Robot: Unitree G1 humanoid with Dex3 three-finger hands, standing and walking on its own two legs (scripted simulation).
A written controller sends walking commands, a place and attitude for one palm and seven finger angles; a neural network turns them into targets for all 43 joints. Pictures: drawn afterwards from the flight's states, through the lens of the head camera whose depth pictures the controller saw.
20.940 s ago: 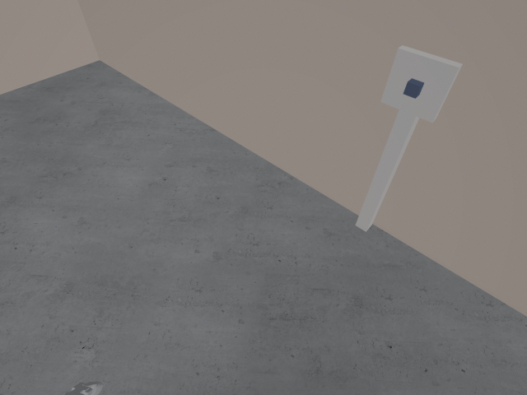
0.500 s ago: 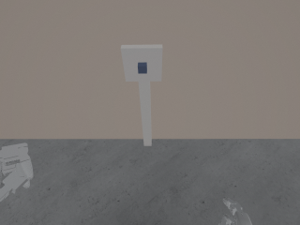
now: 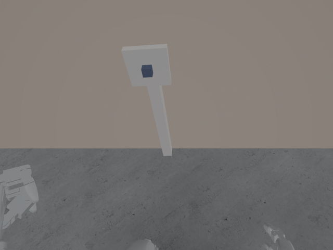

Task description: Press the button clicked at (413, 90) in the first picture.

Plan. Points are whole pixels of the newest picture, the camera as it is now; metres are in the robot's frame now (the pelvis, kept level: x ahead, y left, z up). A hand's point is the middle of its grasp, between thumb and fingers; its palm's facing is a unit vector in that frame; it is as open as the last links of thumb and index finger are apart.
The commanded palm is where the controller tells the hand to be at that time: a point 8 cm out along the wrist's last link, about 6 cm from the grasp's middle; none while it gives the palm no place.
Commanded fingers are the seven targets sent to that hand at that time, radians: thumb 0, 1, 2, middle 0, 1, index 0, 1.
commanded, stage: stop stepping back and stand still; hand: left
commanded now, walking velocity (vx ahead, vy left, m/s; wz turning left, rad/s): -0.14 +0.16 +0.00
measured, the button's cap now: (147, 70) +0.77 +0.13 -0.02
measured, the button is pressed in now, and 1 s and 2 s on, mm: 0 0 0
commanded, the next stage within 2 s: let the arm hang, fingers relaxed in 1.06 s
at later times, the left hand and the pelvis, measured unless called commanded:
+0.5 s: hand (57, 203) +0.18 +0.18 +0.15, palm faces +0.37 -0.76 -0.53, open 3.1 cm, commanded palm +0.11 +0.23 +0.17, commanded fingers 0.00 0.90 0.90 -1.30 -1.50 -1.30 -1.50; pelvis -0.01 -0.06 +0.00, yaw +2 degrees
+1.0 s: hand (16, 220) +0.15 +0.24 +0.15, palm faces +0.41 -0.80 -0.44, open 3.1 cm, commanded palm +0.09 +0.28 +0.17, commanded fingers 0.00 0.90 0.90 -1.30 -1.50 -1.30 -1.50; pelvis -0.03 -0.01 +0.00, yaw +2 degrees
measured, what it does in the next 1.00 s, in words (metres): steps on the spot: left foot, then right foot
